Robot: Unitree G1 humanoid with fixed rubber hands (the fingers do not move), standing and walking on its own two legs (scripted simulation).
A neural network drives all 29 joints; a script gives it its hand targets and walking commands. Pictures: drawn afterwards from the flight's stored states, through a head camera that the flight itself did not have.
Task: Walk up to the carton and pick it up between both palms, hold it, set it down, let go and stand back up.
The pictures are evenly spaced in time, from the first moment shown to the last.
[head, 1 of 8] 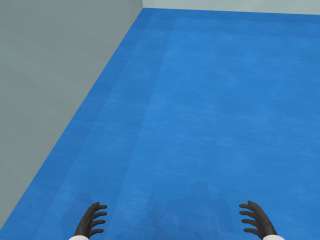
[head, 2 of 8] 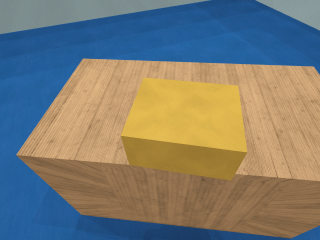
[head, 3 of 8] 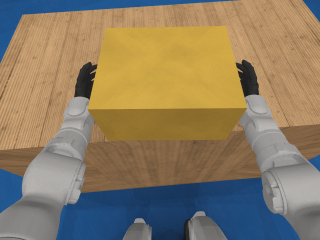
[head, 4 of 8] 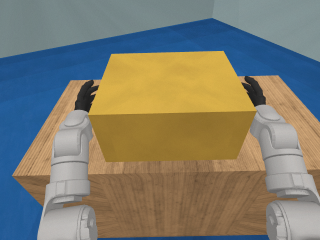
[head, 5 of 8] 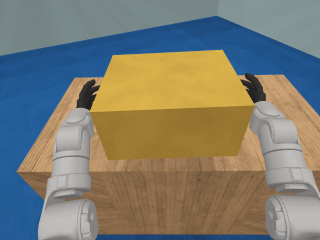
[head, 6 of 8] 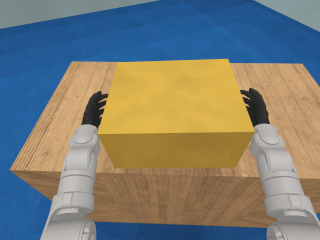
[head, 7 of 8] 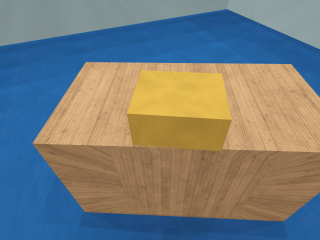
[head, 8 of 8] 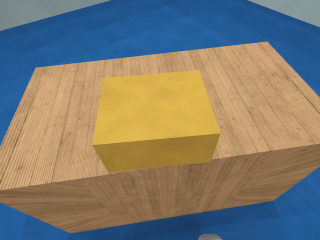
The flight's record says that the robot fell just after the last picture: no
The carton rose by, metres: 0.20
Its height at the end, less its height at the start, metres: +0.00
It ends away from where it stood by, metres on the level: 0.02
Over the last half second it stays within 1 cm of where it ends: yes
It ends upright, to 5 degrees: yes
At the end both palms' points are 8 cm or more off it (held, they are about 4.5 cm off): yes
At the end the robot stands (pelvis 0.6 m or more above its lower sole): yes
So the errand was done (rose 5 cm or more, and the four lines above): yes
